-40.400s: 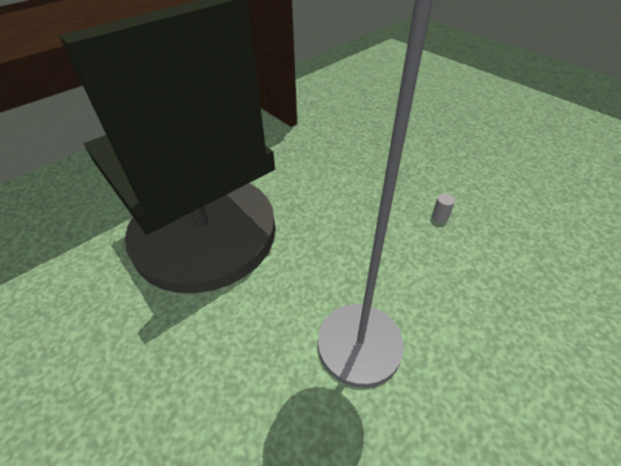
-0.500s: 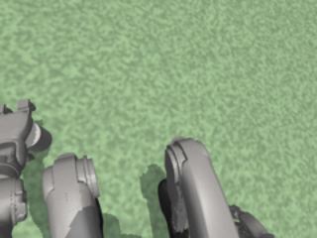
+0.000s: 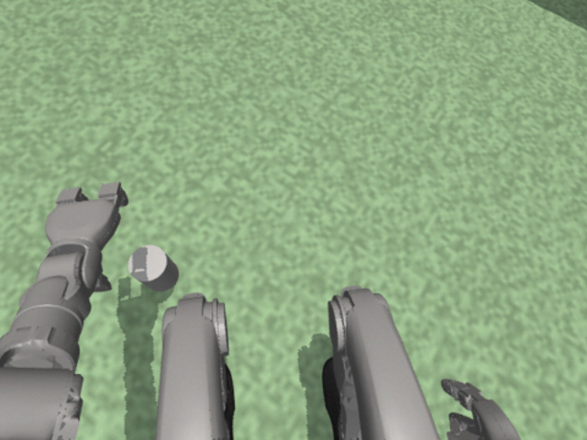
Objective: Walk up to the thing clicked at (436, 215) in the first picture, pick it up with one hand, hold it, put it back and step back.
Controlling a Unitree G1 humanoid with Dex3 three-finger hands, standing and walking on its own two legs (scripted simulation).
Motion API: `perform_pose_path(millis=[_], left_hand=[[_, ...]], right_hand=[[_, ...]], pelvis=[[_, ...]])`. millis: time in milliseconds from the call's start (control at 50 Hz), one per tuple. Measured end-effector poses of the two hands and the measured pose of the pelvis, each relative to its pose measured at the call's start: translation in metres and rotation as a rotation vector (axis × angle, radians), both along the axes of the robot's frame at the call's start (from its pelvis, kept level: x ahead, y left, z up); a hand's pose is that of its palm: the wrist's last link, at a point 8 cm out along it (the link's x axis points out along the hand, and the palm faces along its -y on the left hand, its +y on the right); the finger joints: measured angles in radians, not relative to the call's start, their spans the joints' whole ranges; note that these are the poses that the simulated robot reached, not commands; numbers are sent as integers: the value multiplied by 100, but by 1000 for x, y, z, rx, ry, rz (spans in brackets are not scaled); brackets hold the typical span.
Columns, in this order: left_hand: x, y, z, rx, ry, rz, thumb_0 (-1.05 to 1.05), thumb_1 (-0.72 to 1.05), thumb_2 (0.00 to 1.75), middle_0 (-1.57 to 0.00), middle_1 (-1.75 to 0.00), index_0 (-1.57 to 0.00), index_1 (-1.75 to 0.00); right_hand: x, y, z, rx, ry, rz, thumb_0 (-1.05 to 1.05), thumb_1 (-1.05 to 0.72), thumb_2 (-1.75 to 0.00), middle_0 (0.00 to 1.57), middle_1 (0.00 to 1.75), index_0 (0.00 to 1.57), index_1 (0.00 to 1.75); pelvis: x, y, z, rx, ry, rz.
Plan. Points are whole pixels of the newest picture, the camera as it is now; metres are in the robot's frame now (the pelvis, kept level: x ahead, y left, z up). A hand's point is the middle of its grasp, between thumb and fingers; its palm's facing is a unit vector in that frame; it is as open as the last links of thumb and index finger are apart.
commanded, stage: withdraw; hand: left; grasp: from above
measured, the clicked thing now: (155, 269) +0.42 +0.28 -0.36
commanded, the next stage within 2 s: home in 0.46 s
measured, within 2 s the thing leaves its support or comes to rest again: neither
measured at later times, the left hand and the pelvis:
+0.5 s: hand (132, 250) +0.42 +0.29 -0.23, palm faces -0.40 -0.04 -0.92, open 14.1 cm; pelvis -0.01 +0.01 -0.07, yaw -1 degrees
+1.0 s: hand (89, 277) +0.34 +0.27 -0.05, palm faces -0.35 -0.44 -0.83, open 9.6 cm; pelvis +0.01 +0.01 +0.07, yaw +2 degrees
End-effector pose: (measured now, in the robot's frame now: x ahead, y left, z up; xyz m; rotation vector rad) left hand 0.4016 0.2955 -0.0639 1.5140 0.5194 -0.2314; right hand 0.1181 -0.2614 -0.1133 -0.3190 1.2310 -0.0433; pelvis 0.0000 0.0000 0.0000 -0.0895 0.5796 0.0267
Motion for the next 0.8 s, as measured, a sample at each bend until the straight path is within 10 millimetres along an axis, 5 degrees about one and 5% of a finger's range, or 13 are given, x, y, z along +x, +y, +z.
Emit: perform_pose_path(millis=[100, 200, 380, 480, 640, 800], left_hand=[[-9, 1, 0, -7, 28, -33, 0, -57, 104, -9, -101, -7, -103], [-13, 0, -26, -8, 51, -67, 0, -57, 104, -9, -101, -7, -104], [5, -8, -91, -17, 15, -94, 0, -56, 103, -9, -101, -8, -103], [23, -9, -108, -11, -53, -70, 0, -54, 101, -9, -100, -9, -102], [34, -5, -79, 26, -94, -4, 0, -48, 96, -13, -97, -13, -97], [11, -5, -14, -60, -72, 55, 0, -20, 87, -19, -71, -18, -71]], right_hand=[[-2, -10, 18, -58, -7, 20, 1, -91, -91, 20, 30, 20, 30], [-10, -17, 17, -108, 12, 45, 1, -91, -91, 20, 30, 20, 30], [-43, -14, -22, -136, 91, 60, 1, -91, -91, 20, 30, 20, 30], [-65, -2, -49, -98, 144, 30, 1, -91, -90, 20, 30, 20, 30], [-76, 20, -63, 12, 184, -40, 1, -91, -90, 20, 30, 20, 30], [-48, 20, -19, 37, 104, -91, 1, -90, -90, 20, 30, 20, 30]], pelvis=[[-4, 0, 8, -2, -8, 8], [-9, 1, 0, -8, -12, 11], [-15, 5, -44, -22, -17, 6], [-13, 6, -65, -27, -17, 4], [-6, 5, -59, -18, 10, -3], [1, 6, -9, -15, 23, 3]])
